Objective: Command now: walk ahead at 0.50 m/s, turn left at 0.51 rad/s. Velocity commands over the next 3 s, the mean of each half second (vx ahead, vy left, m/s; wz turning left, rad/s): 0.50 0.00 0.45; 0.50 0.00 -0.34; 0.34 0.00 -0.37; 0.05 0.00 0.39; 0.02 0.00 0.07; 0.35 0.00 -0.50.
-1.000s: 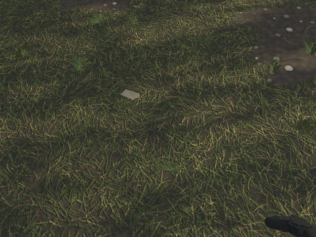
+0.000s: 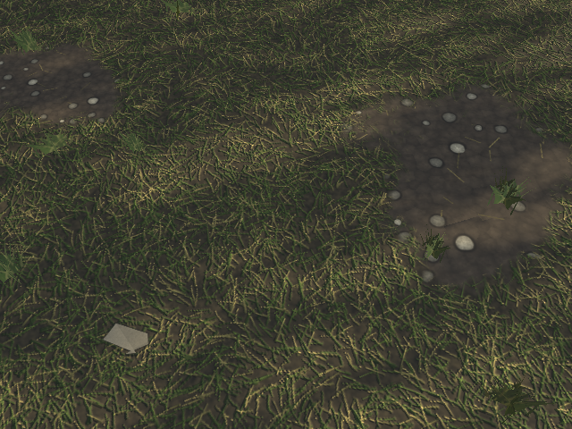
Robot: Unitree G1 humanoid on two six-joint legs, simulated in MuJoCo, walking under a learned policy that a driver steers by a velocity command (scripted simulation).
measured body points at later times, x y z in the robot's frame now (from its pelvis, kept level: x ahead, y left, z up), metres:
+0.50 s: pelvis +0.27 +0.06 +0.01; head +0.30 +0.08 +0.45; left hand +0.37 +0.33 -0.11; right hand +0.33 -0.21 -0.12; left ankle +0.18 +0.08 -0.74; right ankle +0.47 -0.06 -0.68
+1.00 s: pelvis +0.56 +0.06 +0.01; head +0.59 +0.05 +0.46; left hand +0.55 +0.34 -0.12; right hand +0.74 -0.17 -0.10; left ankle +0.69 +0.25 -0.67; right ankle +0.52 +0.01 -0.74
